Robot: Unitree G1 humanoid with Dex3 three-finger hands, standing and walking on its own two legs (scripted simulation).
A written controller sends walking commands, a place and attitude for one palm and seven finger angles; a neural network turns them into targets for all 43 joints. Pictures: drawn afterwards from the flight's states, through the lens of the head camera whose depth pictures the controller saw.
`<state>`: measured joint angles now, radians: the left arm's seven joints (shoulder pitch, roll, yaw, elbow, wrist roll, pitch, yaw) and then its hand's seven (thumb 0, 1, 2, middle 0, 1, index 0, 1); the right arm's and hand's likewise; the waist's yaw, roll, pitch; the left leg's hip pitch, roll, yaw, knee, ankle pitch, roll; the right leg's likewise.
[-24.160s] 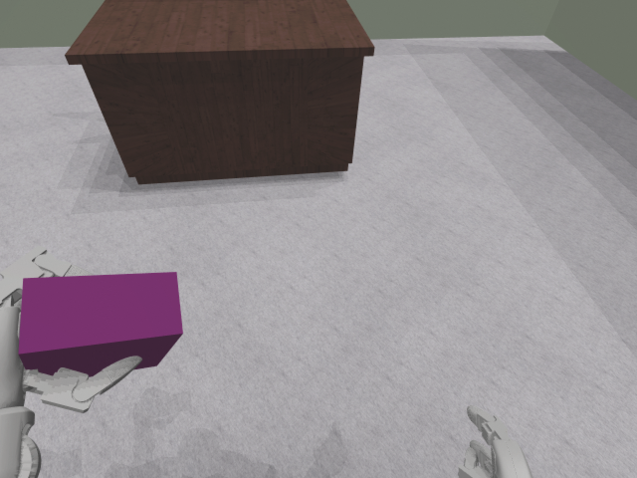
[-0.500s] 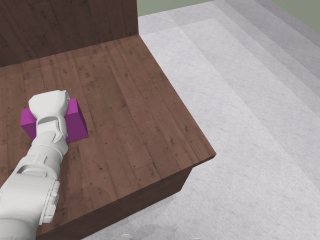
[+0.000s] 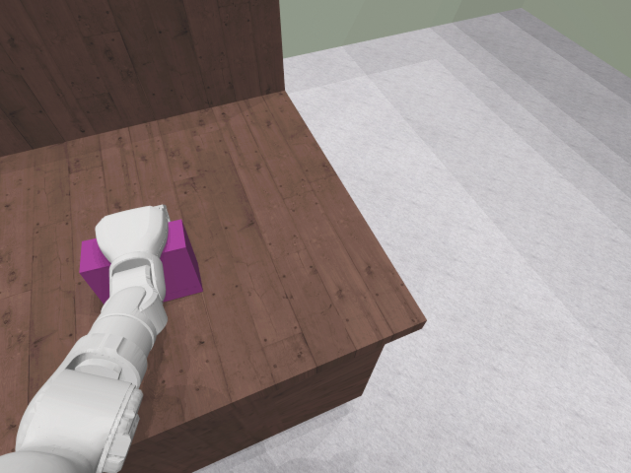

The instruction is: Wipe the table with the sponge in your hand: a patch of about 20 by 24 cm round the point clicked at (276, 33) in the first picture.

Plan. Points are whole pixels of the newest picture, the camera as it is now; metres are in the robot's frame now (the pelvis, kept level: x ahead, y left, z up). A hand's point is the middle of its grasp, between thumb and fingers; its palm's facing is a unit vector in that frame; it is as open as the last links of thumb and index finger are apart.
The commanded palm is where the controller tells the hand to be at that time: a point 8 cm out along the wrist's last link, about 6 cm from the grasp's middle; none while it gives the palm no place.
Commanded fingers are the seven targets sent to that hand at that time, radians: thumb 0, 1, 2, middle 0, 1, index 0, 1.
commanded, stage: wipe back along the middle lane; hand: left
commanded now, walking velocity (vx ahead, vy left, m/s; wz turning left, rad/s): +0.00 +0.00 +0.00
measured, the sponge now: (150, 275) +0.40 +0.27 -0.05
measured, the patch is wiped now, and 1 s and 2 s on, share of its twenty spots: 0.70 0.85 0.95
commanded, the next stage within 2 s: none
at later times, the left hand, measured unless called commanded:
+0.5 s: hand (150, 279) +0.37 +0.25 -0.01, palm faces -0.07 +0.00 -1.00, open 9.8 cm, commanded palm +0.33 +0.22 +0.02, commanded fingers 0.00 0.10 1.30 -1.20 -1.60 -1.20 -1.60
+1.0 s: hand (160, 309) +0.32 +0.22 -0.01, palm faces -0.05 -0.02 -1.00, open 9.8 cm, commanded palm +0.28 +0.20 +0.02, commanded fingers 0.00 0.10 1.30 -1.20 -1.60 -1.20 -1.60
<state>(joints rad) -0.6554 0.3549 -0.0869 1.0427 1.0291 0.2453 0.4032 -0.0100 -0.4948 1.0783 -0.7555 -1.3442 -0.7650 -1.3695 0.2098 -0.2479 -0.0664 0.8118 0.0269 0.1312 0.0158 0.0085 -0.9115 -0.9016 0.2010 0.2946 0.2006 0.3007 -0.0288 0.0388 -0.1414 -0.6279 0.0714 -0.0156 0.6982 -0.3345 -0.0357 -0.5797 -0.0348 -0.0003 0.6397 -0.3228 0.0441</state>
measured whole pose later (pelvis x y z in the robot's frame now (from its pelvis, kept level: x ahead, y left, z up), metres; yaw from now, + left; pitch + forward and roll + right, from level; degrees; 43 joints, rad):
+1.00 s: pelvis +0.00 +0.00 +0.00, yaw +1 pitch +9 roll -1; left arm -0.33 0.21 -0.26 0.66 1.03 0.43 0.40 -0.01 -0.47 1.07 -0.73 -1.36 -0.74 -1.39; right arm 0.09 -0.24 -0.03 0.72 0.05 0.16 0.01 0.01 -0.91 -0.90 0.20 0.29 0.20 0.30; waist 0.05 0.04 -0.14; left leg -0.49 0.05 -0.02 0.67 -0.33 -0.04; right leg -0.45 -0.05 0.00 0.64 -0.34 0.04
